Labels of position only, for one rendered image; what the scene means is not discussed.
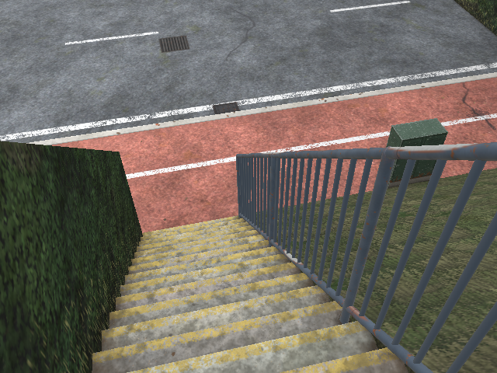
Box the stairs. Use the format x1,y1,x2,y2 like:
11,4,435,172
92,215,408,373

